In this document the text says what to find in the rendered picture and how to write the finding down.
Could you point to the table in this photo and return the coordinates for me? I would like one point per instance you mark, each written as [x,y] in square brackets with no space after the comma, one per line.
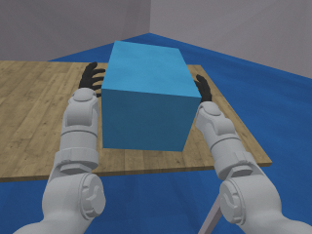
[33,98]

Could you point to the left robot hand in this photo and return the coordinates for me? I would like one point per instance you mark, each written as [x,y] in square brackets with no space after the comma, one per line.
[87,81]

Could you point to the left robot upper arm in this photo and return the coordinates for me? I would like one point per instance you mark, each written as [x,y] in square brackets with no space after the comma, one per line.
[70,204]

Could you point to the right robot hand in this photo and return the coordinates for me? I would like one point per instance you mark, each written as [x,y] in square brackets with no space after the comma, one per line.
[203,88]

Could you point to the right robot forearm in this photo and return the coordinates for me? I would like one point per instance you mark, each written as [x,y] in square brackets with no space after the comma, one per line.
[230,156]

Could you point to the carton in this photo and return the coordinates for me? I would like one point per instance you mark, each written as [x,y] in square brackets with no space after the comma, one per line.
[148,98]

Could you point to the right robot upper arm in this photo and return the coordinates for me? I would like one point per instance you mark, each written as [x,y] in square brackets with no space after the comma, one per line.
[252,202]

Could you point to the left robot forearm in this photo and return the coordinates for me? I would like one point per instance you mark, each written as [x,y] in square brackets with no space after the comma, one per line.
[78,137]

